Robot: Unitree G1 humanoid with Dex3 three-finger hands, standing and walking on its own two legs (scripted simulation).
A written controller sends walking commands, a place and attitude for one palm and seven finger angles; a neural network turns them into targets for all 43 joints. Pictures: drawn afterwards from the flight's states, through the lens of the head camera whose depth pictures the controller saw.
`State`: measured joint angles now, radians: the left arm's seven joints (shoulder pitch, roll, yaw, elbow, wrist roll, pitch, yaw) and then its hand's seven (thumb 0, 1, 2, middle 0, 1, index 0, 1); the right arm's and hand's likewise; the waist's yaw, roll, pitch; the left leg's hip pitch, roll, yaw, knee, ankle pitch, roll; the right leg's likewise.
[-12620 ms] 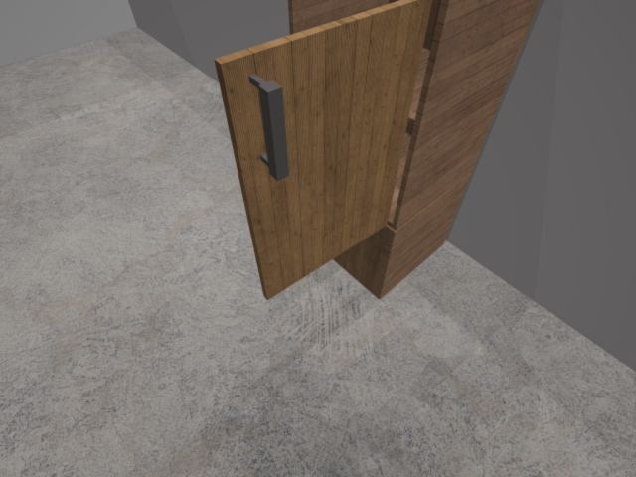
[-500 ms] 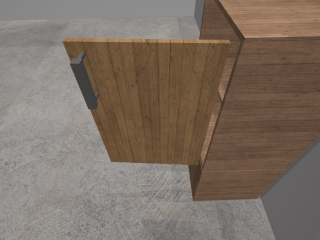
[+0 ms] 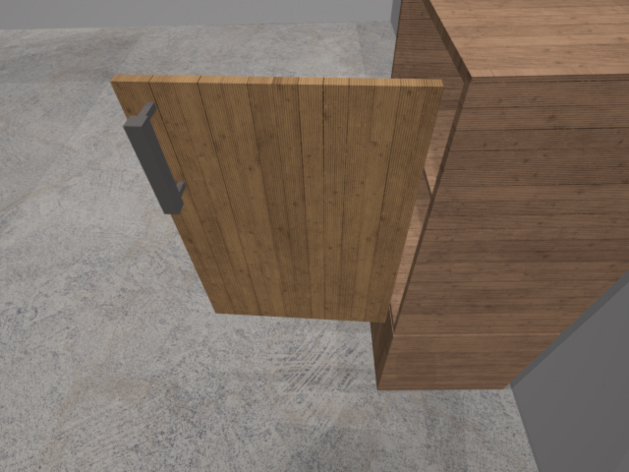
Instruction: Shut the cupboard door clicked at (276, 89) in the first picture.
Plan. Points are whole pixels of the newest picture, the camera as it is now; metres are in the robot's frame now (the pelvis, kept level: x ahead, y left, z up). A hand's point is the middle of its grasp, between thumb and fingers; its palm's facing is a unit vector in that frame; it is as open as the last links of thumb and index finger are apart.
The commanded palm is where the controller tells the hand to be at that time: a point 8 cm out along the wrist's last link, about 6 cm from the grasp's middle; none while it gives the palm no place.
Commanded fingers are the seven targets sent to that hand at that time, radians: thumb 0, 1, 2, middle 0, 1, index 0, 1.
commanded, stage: look again from close up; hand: left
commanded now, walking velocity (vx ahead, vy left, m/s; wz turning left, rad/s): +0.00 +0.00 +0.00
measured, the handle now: (162, 160) +0.48 +0.24 +0.14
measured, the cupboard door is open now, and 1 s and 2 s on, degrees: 86 86 86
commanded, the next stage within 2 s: raise the hand and make a fist in 0.42 s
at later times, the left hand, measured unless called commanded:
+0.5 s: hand out of the picture +0.01 +0.16 -0.17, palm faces +0.02 -0.98 -0.21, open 7.3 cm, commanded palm none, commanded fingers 0.00 0.90 0.90 -0.20 -0.30 -0.20 -0.30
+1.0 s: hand out of the picture +0.13 +0.18 -0.03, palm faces +0.08 -1.00 -0.01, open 5.9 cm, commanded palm +0.12 +0.22 +0.00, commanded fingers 0.00 0.90 0.90 -0.64 -0.78 -0.64 -0.78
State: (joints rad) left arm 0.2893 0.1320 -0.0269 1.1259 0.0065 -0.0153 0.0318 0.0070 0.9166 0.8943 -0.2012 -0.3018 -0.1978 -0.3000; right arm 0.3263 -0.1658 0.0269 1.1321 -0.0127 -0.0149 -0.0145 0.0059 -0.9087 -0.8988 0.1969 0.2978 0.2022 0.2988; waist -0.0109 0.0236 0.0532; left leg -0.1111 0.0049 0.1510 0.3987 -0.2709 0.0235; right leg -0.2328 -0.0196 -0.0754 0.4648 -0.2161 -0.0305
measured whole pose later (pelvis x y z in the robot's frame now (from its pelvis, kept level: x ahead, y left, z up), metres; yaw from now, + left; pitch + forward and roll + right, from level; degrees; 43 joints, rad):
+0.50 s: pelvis +0.02 -0.01 +0.00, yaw +1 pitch -1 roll +1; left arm 0.28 0.14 -0.02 1.13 0.01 -0.02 0.04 0.01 0.93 0.89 -0.20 -0.30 -0.20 -0.30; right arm 0.28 -0.14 0.03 1.15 -0.01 -0.02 -0.03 0.00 -0.91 -0.90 0.20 0.30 0.20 0.30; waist 0.00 0.01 0.05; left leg -0.07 0.02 0.13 0.38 -0.28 0.01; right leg -0.19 0.00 -0.09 0.44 -0.23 -0.04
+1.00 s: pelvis -0.03 -0.01 -0.07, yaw +4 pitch +9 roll +0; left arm 0.53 0.20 0.09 -0.04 -0.24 -0.43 -0.25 0.01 0.90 0.89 -0.47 -0.59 -0.47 -0.59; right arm 0.16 -0.28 -0.05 0.43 0.02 -0.24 -0.02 0.01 -0.91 -0.90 0.20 0.30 0.20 0.30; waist 0.03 -0.02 -0.08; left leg -0.67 0.02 0.06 1.02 -0.51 0.02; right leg -0.72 -0.06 -0.14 1.00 -0.43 -0.05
